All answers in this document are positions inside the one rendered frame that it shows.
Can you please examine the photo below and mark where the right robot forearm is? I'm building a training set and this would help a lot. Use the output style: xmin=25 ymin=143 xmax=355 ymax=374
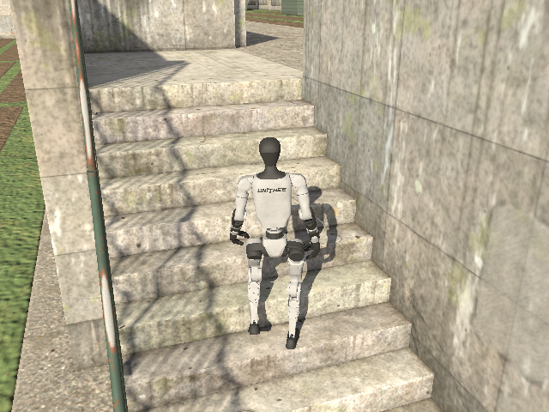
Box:
xmin=304 ymin=208 xmax=320 ymax=243

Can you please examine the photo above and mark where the robot left upper arm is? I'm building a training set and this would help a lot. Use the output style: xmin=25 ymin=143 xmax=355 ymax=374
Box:
xmin=234 ymin=175 xmax=253 ymax=221

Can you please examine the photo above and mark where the left robot hand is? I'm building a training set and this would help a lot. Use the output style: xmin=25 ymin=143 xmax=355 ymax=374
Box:
xmin=230 ymin=231 xmax=250 ymax=245

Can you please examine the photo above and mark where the right robot hand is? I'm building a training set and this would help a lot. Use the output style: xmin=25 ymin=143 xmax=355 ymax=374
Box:
xmin=303 ymin=240 xmax=320 ymax=259

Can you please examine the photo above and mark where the right robot shin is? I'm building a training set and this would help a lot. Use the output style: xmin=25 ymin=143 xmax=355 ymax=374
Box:
xmin=287 ymin=282 xmax=302 ymax=338

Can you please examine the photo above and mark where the robot right upper arm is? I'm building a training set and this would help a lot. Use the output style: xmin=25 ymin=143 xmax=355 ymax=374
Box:
xmin=289 ymin=173 xmax=312 ymax=221

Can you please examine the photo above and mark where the left robot forearm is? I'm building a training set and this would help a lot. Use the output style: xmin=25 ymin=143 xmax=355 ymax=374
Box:
xmin=230 ymin=209 xmax=243 ymax=235

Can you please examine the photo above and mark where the robot head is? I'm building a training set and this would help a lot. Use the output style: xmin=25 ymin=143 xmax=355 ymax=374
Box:
xmin=256 ymin=137 xmax=286 ymax=179

